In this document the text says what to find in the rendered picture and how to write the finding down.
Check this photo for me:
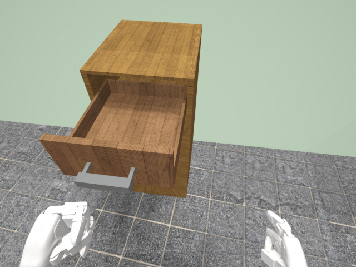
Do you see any cabinet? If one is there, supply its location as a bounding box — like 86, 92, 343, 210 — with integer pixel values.
80, 20, 202, 198

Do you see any right robot hand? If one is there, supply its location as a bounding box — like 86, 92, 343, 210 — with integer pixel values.
261, 210, 308, 267

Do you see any handle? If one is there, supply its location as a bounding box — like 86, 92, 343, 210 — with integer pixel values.
74, 162, 136, 194

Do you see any left robot hand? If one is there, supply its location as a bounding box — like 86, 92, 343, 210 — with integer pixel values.
19, 201, 96, 267

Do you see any drawer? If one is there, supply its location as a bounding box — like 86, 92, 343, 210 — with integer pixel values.
39, 79, 187, 188

